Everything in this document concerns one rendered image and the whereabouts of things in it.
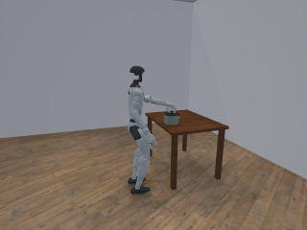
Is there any left robot hand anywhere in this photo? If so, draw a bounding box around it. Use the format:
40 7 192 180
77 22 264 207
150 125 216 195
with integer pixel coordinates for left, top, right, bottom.
166 103 177 113

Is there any lid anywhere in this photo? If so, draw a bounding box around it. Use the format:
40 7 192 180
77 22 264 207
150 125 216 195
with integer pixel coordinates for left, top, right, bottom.
164 112 179 116

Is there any table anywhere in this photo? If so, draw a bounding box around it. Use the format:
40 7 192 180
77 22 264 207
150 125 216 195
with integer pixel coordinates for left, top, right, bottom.
145 109 229 190

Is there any pot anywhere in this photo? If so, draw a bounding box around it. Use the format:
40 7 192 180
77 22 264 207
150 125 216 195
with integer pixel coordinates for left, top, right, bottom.
163 114 180 126

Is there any robot left forearm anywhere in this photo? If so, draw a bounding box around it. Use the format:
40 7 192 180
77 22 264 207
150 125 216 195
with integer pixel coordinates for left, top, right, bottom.
150 96 167 106

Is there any right robot upper arm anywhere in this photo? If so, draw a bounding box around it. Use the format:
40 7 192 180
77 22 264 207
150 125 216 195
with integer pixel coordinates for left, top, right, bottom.
130 87 143 116

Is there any robot head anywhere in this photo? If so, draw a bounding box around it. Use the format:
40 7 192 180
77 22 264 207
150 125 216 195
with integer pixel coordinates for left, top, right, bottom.
130 65 145 88

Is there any robot right forearm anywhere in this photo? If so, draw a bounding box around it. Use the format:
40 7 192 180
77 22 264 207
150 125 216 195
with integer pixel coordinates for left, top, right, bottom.
131 110 150 135

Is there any left robot thigh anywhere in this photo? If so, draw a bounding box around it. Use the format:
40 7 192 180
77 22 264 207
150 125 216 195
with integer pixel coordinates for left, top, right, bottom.
134 139 144 158

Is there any right robot hand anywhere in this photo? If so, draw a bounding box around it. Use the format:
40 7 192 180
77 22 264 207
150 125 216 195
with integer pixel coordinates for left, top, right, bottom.
145 133 159 151

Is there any left robot upper arm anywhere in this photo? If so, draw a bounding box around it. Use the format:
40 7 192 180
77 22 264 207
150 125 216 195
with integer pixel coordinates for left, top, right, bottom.
144 94 151 103

